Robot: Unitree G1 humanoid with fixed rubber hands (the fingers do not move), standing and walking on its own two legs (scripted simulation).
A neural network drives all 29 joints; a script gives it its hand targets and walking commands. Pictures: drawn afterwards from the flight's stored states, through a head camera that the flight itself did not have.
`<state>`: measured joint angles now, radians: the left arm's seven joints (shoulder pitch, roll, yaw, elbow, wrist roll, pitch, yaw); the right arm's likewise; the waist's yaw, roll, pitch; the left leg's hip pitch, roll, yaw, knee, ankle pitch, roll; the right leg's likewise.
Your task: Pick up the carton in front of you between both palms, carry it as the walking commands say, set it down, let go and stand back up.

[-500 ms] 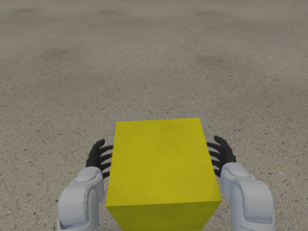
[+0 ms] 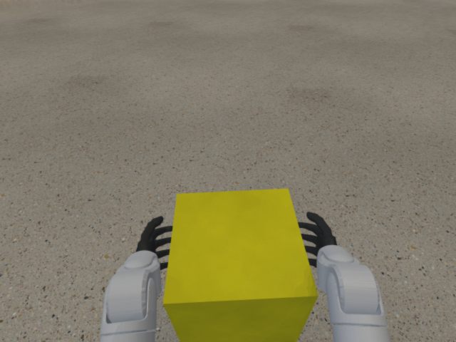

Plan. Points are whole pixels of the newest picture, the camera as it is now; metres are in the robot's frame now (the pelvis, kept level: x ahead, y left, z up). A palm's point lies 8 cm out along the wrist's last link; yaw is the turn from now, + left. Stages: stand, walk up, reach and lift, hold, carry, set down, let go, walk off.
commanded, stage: carry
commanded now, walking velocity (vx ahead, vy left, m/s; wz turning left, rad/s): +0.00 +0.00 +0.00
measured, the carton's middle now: (236, 273) +0.28 +0.00 -0.02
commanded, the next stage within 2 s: none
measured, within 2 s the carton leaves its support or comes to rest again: neither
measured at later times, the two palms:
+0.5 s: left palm (147, 265) +0.27 +0.16 +0.04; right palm (317, 260) +0.26 -0.14 +0.04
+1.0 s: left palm (167, 225) +0.35 +0.13 +0.05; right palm (319, 219) +0.35 -0.17 +0.04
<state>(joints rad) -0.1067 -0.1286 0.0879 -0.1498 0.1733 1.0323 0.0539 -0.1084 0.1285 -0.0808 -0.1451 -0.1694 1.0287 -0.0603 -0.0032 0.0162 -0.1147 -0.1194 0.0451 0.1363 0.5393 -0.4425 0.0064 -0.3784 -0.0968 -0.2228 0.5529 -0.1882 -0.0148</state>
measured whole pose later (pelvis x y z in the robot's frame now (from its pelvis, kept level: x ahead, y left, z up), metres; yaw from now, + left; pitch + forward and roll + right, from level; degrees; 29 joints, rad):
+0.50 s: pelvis -0.03 +0.01 +0.00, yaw +0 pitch +1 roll +0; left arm -0.23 -0.15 0.18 0.17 0.24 0.70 0.03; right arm -0.23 0.15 -0.18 0.17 -0.24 0.70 -0.03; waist 0.00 0.01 -0.05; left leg -0.17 0.03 0.15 0.57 -0.41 0.03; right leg -0.41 -0.11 -0.21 0.52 -0.12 -0.01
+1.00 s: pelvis +0.06 -0.02 +0.01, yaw +1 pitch +3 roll +0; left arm -0.22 -0.14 0.16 0.17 0.23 0.72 0.03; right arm -0.19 0.14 -0.16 0.13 -0.23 0.73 -0.04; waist 0.01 0.01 -0.07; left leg -0.33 0.06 0.09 0.92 -0.50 0.00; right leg -0.26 -0.06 -0.24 0.42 -0.22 -0.04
